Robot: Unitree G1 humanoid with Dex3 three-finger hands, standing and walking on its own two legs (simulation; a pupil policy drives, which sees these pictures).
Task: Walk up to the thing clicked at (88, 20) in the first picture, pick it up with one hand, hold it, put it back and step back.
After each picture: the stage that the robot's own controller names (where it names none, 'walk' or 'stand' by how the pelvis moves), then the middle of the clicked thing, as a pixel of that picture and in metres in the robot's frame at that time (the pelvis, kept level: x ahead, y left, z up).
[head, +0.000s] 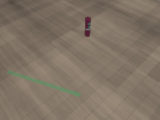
stand; (87, 27) +1.62 -0.05 -0.66
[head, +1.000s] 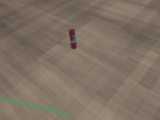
walk; (72, 39) +1.48 +0.23 -0.64
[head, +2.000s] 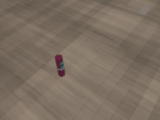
walk; (60, 66) +0.98 +0.28 -0.64
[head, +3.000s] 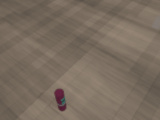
walk; (60, 100) +0.60 +0.22 -0.64
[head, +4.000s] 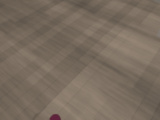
stand; out of the picture +0.42 +0.21 -0.63
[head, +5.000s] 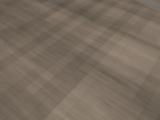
stand; out of the picture +0.36 +0.20 -0.66
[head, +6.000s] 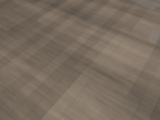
stand; out of the picture +0.36 +0.22 -0.66
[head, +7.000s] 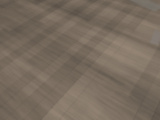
stand; out of the picture +0.37 +0.22 -0.66
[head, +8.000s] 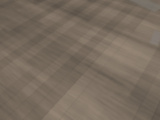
stand; out of the picture +0.36 +0.22 -0.66
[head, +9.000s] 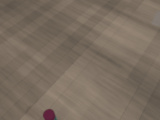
go down; (51, 119) +0.39 +0.21 -0.63
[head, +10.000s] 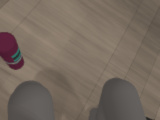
go down; (11, 54) +0.44 +0.26 -0.24
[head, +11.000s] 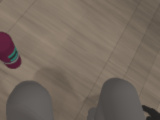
close in; (8, 53) +0.43 +0.27 -0.24
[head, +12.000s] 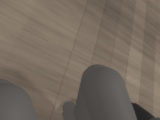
close; out of the picture +0.42 +0.31 -0.16
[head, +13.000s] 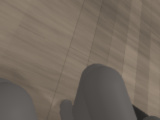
lift; out of the picture +0.40 +0.31 -0.16
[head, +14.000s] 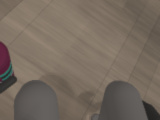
lift; out of the picture +0.34 +0.27 -0.04
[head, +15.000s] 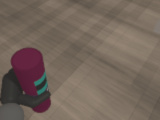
hold; (35, 85) +0.32 +0.16 +0.08
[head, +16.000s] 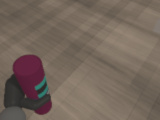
hold; (36, 89) +0.32 +0.17 +0.04
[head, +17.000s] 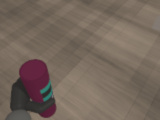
crouch; (41, 93) +0.32 +0.15 +0.02
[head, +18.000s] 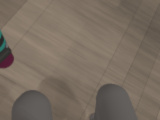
crouch; out of the picture +0.45 +0.25 -0.05
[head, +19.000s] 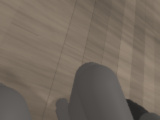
lower; out of the picture +0.42 +0.32 -0.16
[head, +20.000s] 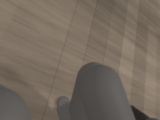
lower; out of the picture +0.43 +0.33 -0.16
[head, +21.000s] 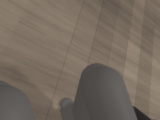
lower; out of the picture +0.41 +0.32 -0.16
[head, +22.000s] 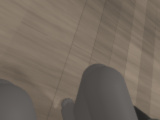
lower; out of the picture +0.40 +0.32 -0.16
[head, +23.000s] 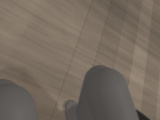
open; out of the picture +0.41 +0.29 -0.16
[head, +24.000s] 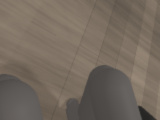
stand; out of the picture +0.40 +0.30 -0.16
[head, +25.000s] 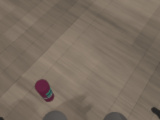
walk; (45, 91) +0.42 +0.22 -0.45
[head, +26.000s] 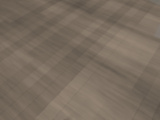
stand; out of the picture +0.38 +0.19 -0.60
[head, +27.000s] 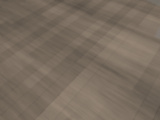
stand; out of the picture +0.38 +0.20 -0.60
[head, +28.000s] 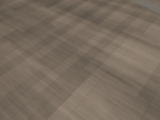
stand; out of the picture +0.40 +0.18 -0.65
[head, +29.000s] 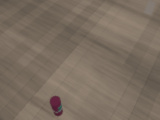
walk; (56, 106) +0.45 +0.16 -0.63
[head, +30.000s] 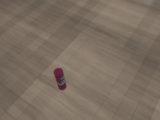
walk; (60, 79) +0.70 +0.22 -0.63
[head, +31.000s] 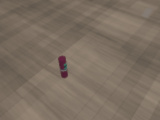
stand; (63, 67) +0.99 +0.23 -0.63
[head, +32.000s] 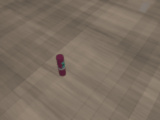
stand; (61, 65) +0.97 +0.23 -0.65
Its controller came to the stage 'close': yes
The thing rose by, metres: 0.67
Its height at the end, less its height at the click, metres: +0.00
